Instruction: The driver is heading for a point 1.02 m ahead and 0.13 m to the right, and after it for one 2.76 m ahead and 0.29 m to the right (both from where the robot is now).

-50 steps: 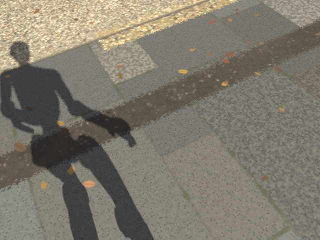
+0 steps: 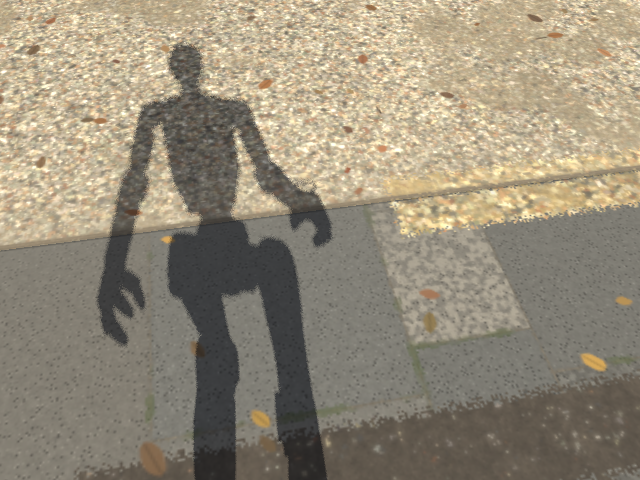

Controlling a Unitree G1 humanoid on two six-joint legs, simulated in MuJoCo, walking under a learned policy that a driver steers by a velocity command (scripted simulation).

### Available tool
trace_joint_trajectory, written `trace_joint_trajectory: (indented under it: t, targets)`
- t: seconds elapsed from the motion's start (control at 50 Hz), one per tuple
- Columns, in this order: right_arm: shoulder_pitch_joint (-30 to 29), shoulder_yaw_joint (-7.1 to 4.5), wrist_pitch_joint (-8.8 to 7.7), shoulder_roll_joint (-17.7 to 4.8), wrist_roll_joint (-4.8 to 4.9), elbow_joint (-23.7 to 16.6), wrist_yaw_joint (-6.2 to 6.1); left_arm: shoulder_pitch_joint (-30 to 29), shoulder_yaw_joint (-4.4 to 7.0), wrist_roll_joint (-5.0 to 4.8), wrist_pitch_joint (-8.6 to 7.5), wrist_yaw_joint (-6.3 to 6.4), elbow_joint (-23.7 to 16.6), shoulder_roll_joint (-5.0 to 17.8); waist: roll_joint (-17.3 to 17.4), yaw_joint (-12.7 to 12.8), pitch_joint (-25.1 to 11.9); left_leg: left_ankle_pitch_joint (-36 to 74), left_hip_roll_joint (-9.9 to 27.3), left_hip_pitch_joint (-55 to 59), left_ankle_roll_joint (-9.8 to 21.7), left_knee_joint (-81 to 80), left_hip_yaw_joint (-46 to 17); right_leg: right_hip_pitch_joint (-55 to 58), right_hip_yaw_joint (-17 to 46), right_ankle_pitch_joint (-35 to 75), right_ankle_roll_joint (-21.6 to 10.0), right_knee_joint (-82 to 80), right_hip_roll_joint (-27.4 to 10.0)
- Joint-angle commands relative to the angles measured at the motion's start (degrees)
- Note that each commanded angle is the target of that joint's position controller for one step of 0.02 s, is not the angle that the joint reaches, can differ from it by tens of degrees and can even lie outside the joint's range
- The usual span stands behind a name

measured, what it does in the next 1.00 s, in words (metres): walks ahead, turning right: left foot, then right foot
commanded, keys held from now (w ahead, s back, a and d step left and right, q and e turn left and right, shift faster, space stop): w+e+shift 0.34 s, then w+shift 0.30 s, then w+q+shift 0.22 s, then q+shift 0.14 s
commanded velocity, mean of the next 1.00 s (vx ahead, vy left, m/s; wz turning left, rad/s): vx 0.96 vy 0.00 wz -0.32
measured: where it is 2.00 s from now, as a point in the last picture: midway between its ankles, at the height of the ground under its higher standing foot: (458, 219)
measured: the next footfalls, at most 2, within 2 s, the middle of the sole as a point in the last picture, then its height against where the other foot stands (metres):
left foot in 0.26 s outside the picture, level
right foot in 0.68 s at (431, 360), level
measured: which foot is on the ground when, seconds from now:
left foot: up 0.00-0.24, down 0.26-0.68, up 0.70-1.00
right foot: down 0.00-0.24, up 0.26-0.66, down 0.68-1.00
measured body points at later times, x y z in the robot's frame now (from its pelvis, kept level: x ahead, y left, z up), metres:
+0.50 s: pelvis +0.48 +0.02 +0.01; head +0.50 +0.02 +0.46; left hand +0.78 +0.19 -0.07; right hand +0.33 -0.25 -0.11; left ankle +0.44 +0.17 -0.73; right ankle +0.48 -0.10 -0.65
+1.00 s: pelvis +0.90 -0.18 +0.00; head +0.93 -0.19 +0.45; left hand +0.97 +0.09 -0.13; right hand +0.96 -0.48 -0.11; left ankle +1.13 -0.14 -0.67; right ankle +0.74 -0.18 -0.73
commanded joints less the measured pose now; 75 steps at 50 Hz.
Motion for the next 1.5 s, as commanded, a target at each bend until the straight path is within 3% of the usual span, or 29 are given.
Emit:
trace_joint_trajectory:
  t: [0.02, 0.16, 0.22, 0.26, 0.28, 0.3, 0.32, 0.36, 0.42, 0.58, 0.66, 0.68, 0.7, 0.72, 0.74, 0.78, 0.9, 0.98, 1.0, 1.06, 1.08, 1.1, 1.12, 1.14, 1.18, 1.2, 1.3, 1.38, 1.5]
  targets:
    - [-2.2, -0.74, 1.22, -6.6, -0.44, -6.0, 0.21, -2.9, 1.39, -0.36, -2.66, 0.25, -4.6, 7.0, 0.7, -4.4, 5.5, 2.0, 4.0, -5.2, -3.0, -11.0, 1.8, -9.2, 23.9, -6.1, -9.9, -20.1, -14.7]
    - [-14.9, -0.27, 0.50, -5.9, 2.27, -10.5, 0.91, 2.0, 3.16, -1.56, -2.85, 0.18, -3.8, 9.4, -2.8, 2.9, 2.4, 25.0, -0.6, 6.6, -3.0, -39.1, 5.1, 0.0, 21.3, 22.0, -2.8, -16.3, -13.2]
    - [-4.7, -2.55, -0.13, -10.6, 2.37, -7.8, -0.64, 1.1, 3.85, -0.64, -2.51, 0.93, -3.8, 12.4, -3.1, -2.2, -6.4, 12.7, -4.3, 20.1, -1.5, -43.2, 4.6, 8.1, 21.2, 42.1, 0.7, 1.4, -13.2]
    - [19.4, -5.77, -0.61, -17.3, 1.35, -3.4, -3.06, -4.0, 2.85, -0.12, -3.65, 0.51, -5.8, 8.8, 0.9, -14.2, -19.6, -8.1, 8.3, 47.1, 1.2, -41.1, -5.8, -5.2, 16.6, 25.8, 2.0, 32.0, -8.9]
    - [20.5, -6.69, -0.48, -20.9, -1.26, -2.9, -3.07, 2.0, 0.20, -2.85, -3.72, 0.93, -8.3, -1.7, 17.9, -8.8, -27.2, -21.4, 27.3, 61.4, 6.2, -49.0, -35.4, -23.7, 9.6, -19.3, 3.6, 50.2, -3.3]
    - [16.4, -7.53, 0.35, -19.6, 0.35, -2.6, -2.64, -0.4, -0.15, -1.95, -2.80, 1.19, -9.3, 2.8, 18.3, -8.1, -25.9, -30.6, 26.7, 56.3, 8.5, -55.9, -46.9, -30.8, 6.1, -13.0, 2.7, 55.7, -7.7]
    - [11.0, -6.23, 0.48, -13.0, 0.87, -3.3, -2.41, -7.4, 0.63, -0.51, -1.96, 1.01, -8.8, 6.1, 9.4, -8.6, -15.2, -27.4, 22.1, 47.0, 6.9, -56.4, -34.5, -32.5, 4.7, -6.4, 2.7, 53.8, -11.4]
    - [10.4, -5.05, 0.38, -8.4, 0.70, -0.7, -1.92, -12.8, 0.62, 0.98, -1.05, -0.83, -9.5, 4.9, 2.9, -7.3, -6.3, -5.1, 16.5, 34.9, 5.1, -56.4, -17.1, -29.8, 4.0, -2.7, 3.4, 49.0, -14.5]
    - [14.3, -4.00, -1.33, -4.7, 2.17, 4.5, -0.79, -14.3, -0.99, 1.65, 0.63, -2.49, -12.1, -0.3, 5.5, -3.7, -2.3, 9.1, 13.6, 28.8, 4.7, -58.1, -7.5, -29.8, 4.6, -3.6, 3.8, 46.2, -15.6]
    - [17.3, -4.62, -2.69, -10.8, 3.11, 9.5, -0.12, -30.3, -3.85, 1.65, -0.28, -4.68, -18.5, 0.6, 1.4, -2.7, 6.9, 34.7, 10.7, 20.7, 5.2, -72.4, 12.1, -16.0, -6.3, 13.0, 2.0, 14.1, -11.4]
    - [19.4, -5.25, -0.49, -16.8, 3.16, 11.8, -1.90, -11.5, -1.82, 2.69, -0.71, -2.04, -12.2, 5.7, 6.9, 8.2, -7.3, 76.5, 13.0, 28.8, 4.7, -40.0, 13.9, 8.8, -6.8, 2.1, -2.0, 9.8, -5.1]
    - [18.0, -4.95, -0.04, -16.1, 3.56, 11.4, -1.95, -0.6, -0.32, 3.18, -0.66, -0.72, -8.8, 8.8, 6.2, 13.6, -12.0, 65.1, 10.5, 19.6, 4.2, -22.4, 13.2, 23.8, -1.7, 1.2, -3.2, 6.1, -9.3]
    - [22.6, -3.17, 0.02, -6.6, 3.46, 9.3, -0.74, 0.6, 1.09, 4.16, -0.75, 0.66, -7.8, 14.2, -8.3, 6.9, -18.5, 2.0, 1.9, 1.9, 3.7, 1.5, 11.1, 38.8, 18.8, -13.5, -3.8, 5.1, -26.9]
    - [24.2, -3.60, -0.31, -8.1, 5.65, 7.2, -1.07, 0.5, 1.73, 3.17, -0.74, 0.98, -9.4, 15.6, -10.5, 5.6, -28.0, -9.7, -3.7, -8.2, 4.4, 15.7, 0.3, 43.1, 44.9, -15.6, -6.3, -4.3, -36.9]
    - [16.2, -4.65, -0.27, -11.6, 5.41, 5.9, -1.49, -2.5, 1.63, 2.22, -1.02, 1.18, -8.1, 12.2, -2.1, 5.3, -17.4, -2.1, 0.0, -13.2, 5.0, 14.0, -1.4, 35.1, 35.5, -11.5, -4.5, -7.1, -33.0]
    - [14.6, -3.91, 0.25, -7.9, 4.84, 7.0, -0.75, -7.7, 0.49, 2.28, -2.66, 0.88, -6.4, 6.3, 0.9, -0.1, -3.1, 2.4, 4.0, -10.6, 4.4, 5.7, 0.0, 17.0, 21.2, 0.4, -2.5, -11.2, -28.8]
    - [7.2, -3.84, 4.07, -2.9, 2.94, 5.3, 1.69, -8.3, -1.28, -0.17, -5.95, 0.67, -3.0, 0.0, -2.7, -5.2, 6.5, 9.2, 5.5, -9.9, 2.2, -5.1, 4.3, 4.0, -4.3, 32.3, 3.7, -18.7, -21.8]
    - [2.3, -2.41, 2.48, -0.4, 3.22, 3.2, 3.29, -9.4, -1.56, -1.11, -6.89, 1.59, -3.0, 1.0, -2.6, -5.2, 5.7, 27.4, -1.0, 2.6, 2.5, -30.9, 15.0, 1.0, -15.6, 48.5, 6.9, -12.8, -17.7]
    - [2.7, -3.69, 0.70, -2.5, 6.81, 2.4, 3.15, -11.3, -0.47, -1.20, -5.92, 3.76, -5.7, 6.1, -5.6, -4.3, 1.0, 29.6, -3.9, 6.3, 1.6, -32.7, 14.4, 4.2, -13.9, 54.1, 9.2, -8.3, -17.2]
    - [19.2, -7.88, 1.64, -12.0, 6.13, 4.8, 3.37, -14.4, 1.13, -1.19, -3.31, 5.95, -8.1, 11.3, -7.8, -13.9, -10.5, 29.1, -8.7, 27.6, 3.9, -34.5, 12.7, 5.7, -11.8, 62.7, 12.3, 14.3, -19.7]
    - [27.8, -8.96, 2.99, -13.8, 5.90, 7.1, 2.36, -17.3, 0.80, -2.07, -3.12, 5.09, -8.7, 9.5, -1.6, -18.4, -11.3, 35.1, -5.1, 38.3, 7.0, -38.2, 7.0, -2.0, -11.7, 41.4, 13.7, 34.0, -16.4]
    - [28.2, -8.20, 3.99, -12.4, 5.31, 7.6, 0.52, -20.2, -1.17, -1.08, -3.74, 2.72, -9.6, 1.9, 14.0, -17.6, -5.8, 51.7, -0.6, 41.8, 9.5, -42.9, 0.2, -14.2, -11.0, -19.2, 14.6, 57.8, -5.2]
    - [19.2, -6.89, 1.77, -15.5, 0.55, 2.8, 0.48, -3.8, -2.80, -0.71, -4.51, 1.54, -11.9, -3.1, 19.0, -3.8, -15.5, 71.9, 11.4, 48.6, 21.0, -37.8, -24.7, -25.3, 3.5, -26.7, 15.3, 72.5, -3.8]
    - [13.9, -8.35, 1.61, -16.9, 0.42, -2.7, 0.97, -2.8, -2.40, -0.53, -4.97, 0.99, -12.8, 3.7, 9.2, -6.1, -27.0, 54.9, 16.3, 50.5, 26.2, -45.6, -35.0, -24.4, 10.7, -21.6, 13.6, 72.1, -5.2]
    - [3.8, -7.98, 1.78, -13.3, 5.06, -6.6, 1.03, -10.1, -0.62, -0.58, -3.80, 1.83, -14.4, 7.9, -8.2, -1.2, -13.1, 20.7, 10.6, 32.0, 22.3, -54.3, -32.9, -25.7, 9.1, -15.4, 11.6, 60.1, -9.8]
    - [2.3, -7.60, 1.88, -12.7, 5.57, -7.2, 0.87, -11.0, -0.47, -0.26, -2.71, 2.35, -14.6, 7.9, -8.2, 0.0, -8.5, 21.0, 9.6, 23.6, 21.0, -55.7, -32.4, -24.0, 8.8, -14.1, 12.3, 56.3, -10.3]
    - [4.0, -8.40, 3.84, -13.0, 5.58, -6.4, -2.12, -17.4, -1.06, 0.72, -0.98, 3.64, -17.0, 2.4, -3.1, -1.0, -8.4, 44.5, -0.9, 13.5, 15.0, -50.3, -18.0, -17.8, 6.7, -7.3, 16.2, 32.4, -9.4]
    - [3.2, -9.04, 7.24, -13.4, 6.68, -7.9, -4.58, -22.8, -0.75, -0.66, -0.35, 3.57, -17.8, 2.2, 3.1, -3.0, -12.9, 32.5, -3.2, 17.7, 8.2, -47.3, -19.6, -17.4, 8.1, 2.8, 16.6, 20.9, -7.1]
    - [3.9, -7.89, 7.95, -9.7, 4.76, -9.4, -4.58, -26.4, 0.16, -0.05, -1.94, 2.31, -17.6, 3.8, 8.7, -5.9, -10.1, 25.8, 0.0, 21.5, 8.6, -43.0, -25.9, -15.4, 9.3, 3.3, 14.3, 10.5, -9.1]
